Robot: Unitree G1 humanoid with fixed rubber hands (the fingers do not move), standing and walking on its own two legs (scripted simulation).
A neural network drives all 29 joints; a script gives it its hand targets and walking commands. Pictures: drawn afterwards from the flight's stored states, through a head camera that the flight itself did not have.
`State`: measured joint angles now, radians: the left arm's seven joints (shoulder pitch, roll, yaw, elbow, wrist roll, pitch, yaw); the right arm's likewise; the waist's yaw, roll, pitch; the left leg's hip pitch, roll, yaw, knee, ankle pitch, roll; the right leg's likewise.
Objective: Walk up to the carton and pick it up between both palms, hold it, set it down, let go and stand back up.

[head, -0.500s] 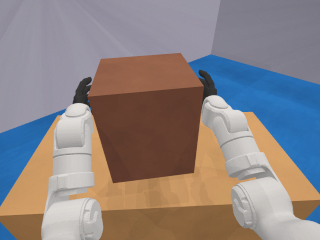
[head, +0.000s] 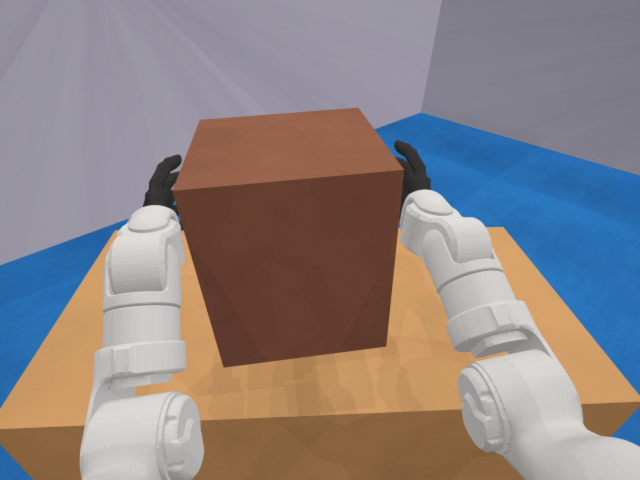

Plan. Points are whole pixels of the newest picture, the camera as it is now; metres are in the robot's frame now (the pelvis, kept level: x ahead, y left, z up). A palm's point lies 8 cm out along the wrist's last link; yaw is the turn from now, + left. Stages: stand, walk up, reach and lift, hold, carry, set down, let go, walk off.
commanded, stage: hold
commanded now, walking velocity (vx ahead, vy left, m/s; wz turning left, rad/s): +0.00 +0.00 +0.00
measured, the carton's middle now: (293, 233) +0.38 +0.01 +0.19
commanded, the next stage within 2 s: none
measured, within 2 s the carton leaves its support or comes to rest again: neither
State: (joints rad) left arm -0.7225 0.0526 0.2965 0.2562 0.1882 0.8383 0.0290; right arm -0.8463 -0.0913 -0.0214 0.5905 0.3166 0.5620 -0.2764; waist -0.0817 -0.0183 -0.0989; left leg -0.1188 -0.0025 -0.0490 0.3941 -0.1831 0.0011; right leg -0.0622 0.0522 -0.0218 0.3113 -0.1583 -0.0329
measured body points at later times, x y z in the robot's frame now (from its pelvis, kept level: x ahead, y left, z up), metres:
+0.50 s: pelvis +0.00 +0.00 +0.00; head -0.07 +0.02 +0.44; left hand +0.38 +0.16 +0.23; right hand +0.38 -0.14 +0.24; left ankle +0.03 +0.12 -0.75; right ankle +0.01 -0.10 -0.75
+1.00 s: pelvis +0.00 +0.00 +0.00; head -0.08 +0.02 +0.44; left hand +0.38 +0.16 +0.23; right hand +0.38 -0.14 +0.24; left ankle +0.03 +0.12 -0.75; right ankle +0.01 -0.10 -0.75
